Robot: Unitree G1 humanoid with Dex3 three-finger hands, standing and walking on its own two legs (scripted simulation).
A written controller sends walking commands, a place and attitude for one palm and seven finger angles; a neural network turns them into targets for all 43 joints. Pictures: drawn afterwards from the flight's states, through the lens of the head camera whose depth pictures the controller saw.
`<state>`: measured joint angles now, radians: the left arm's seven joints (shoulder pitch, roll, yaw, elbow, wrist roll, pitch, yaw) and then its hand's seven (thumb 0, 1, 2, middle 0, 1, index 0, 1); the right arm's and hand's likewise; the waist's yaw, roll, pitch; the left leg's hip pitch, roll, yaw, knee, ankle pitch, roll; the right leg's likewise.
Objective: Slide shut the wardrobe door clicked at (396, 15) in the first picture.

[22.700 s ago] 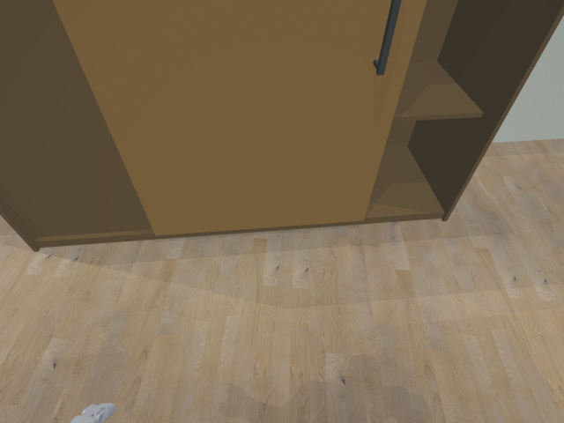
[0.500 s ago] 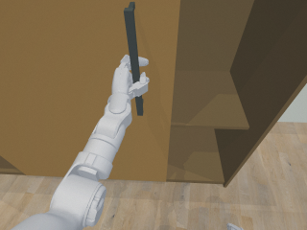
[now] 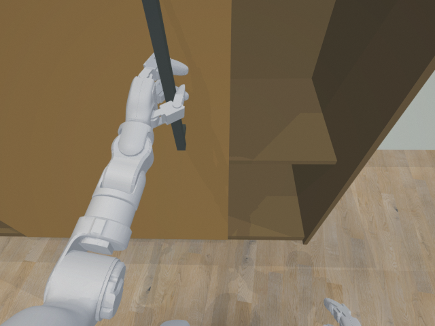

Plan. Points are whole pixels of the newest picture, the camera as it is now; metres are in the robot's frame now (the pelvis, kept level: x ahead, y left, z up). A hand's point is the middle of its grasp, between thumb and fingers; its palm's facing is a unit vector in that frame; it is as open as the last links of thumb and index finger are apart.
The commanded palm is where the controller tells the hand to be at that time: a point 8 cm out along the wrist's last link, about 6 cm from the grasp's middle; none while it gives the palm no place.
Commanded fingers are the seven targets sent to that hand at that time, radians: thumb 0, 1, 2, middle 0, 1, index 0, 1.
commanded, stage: step sideways, sliding the door along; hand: left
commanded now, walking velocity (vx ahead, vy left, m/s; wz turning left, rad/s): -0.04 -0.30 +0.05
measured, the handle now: (170, 80) +0.49 +0.11 +0.18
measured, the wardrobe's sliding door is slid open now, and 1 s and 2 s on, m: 0.35 0.20 0.00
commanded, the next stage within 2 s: stop walking and hold the door there in 1.96 s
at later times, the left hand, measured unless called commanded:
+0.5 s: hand (203, 104) +0.44 +0.05 +0.16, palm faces +0.15 -0.99 -0.08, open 6.0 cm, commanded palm +0.42 +0.03 +0.17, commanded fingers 0.00 0.90 0.90 -0.45 -1.40 -0.45 -1.40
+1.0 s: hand (273, 104) +0.45 -0.07 +0.16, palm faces +0.18 -0.98 -0.07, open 6.0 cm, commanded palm +0.43 -0.09 +0.17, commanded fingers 0.00 0.90 0.90 -0.45 -1.40 -0.45 -1.40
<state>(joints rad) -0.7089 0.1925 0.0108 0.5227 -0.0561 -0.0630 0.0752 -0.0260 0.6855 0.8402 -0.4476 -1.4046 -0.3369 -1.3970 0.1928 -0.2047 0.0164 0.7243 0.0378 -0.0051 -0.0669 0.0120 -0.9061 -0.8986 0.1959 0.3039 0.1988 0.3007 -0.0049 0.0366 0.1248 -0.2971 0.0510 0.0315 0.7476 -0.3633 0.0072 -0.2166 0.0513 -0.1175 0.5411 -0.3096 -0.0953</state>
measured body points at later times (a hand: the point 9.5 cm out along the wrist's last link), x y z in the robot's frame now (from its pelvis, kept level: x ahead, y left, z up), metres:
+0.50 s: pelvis +0.03 -0.10 -0.01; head +0.10 -0.08 +0.43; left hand +0.43 +0.10 +0.17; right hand +0.25 -0.29 -0.12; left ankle +0.00 +0.10 -0.73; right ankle +0.07 -0.22 -0.70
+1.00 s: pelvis +0.07 -0.22 -0.01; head +0.18 -0.21 +0.42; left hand +0.43 -0.02 +0.17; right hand +0.33 -0.36 -0.13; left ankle +0.02 -0.01 -0.72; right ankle +0.11 -0.32 -0.73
